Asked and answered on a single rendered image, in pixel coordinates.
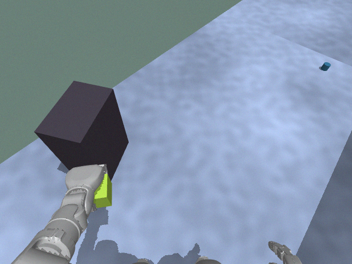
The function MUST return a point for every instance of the left robot arm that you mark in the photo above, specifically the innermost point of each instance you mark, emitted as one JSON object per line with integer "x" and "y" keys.
{"x": 55, "y": 244}

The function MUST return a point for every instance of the right robot hand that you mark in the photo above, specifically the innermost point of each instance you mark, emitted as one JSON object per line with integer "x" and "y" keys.
{"x": 283, "y": 253}

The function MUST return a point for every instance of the left robot hand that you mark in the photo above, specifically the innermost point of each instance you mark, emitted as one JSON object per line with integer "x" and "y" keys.
{"x": 90, "y": 175}

